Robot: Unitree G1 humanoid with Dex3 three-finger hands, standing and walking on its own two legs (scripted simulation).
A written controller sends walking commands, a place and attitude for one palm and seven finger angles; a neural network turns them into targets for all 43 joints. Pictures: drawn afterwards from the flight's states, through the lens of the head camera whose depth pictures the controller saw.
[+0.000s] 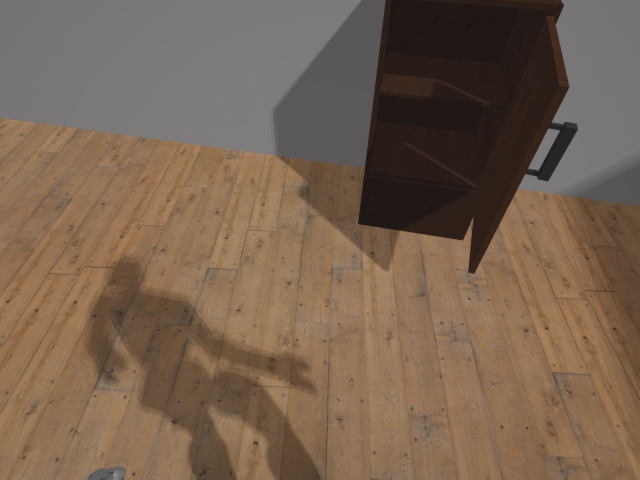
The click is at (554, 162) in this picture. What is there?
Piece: cupboard door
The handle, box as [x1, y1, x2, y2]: [525, 122, 577, 180]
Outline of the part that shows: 576,124 569,122 565,122 563,124 551,122 549,128 559,129 560,131 539,170 538,171 527,169 525,173 536,175 539,179 548,180 577,129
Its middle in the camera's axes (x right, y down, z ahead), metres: +0.52 -0.20 +0.89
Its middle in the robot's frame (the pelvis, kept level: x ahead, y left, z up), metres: +0.82 -0.48 -0.04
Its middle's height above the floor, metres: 0.73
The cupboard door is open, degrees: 83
